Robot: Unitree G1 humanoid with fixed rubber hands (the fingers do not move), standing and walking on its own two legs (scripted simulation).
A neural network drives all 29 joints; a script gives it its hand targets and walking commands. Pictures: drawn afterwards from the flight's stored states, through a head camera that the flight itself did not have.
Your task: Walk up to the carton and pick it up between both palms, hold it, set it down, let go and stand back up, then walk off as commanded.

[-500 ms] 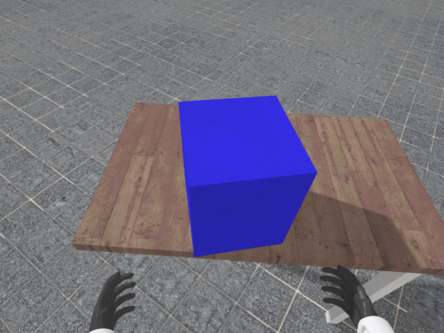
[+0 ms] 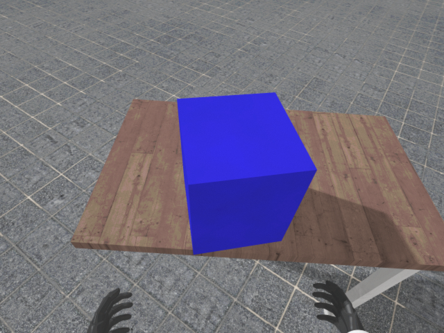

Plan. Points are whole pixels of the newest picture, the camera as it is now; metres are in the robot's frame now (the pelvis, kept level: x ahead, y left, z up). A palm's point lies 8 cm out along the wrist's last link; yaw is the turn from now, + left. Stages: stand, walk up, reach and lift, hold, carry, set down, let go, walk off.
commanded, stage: let go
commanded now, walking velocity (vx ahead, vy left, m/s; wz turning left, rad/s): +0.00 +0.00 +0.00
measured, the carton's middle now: (233, 175) +0.42 +0.01 +0.04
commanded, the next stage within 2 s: stand in 0.24 s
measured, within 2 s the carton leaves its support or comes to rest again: neither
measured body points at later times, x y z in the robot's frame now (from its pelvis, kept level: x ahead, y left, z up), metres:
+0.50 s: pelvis +0.01 +0.01 +0.00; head +0.00 +0.04 +0.45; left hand +0.11 +0.28 -0.11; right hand +0.18 -0.24 -0.08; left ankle -0.01 +0.14 -0.75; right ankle -0.01 -0.10 -0.75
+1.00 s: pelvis -0.01 +0.03 +0.00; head -0.03 +0.06 +0.45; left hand +0.06 +0.32 -0.12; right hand +0.17 -0.23 -0.07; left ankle -0.01 +0.14 -0.75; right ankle -0.01 -0.10 -0.75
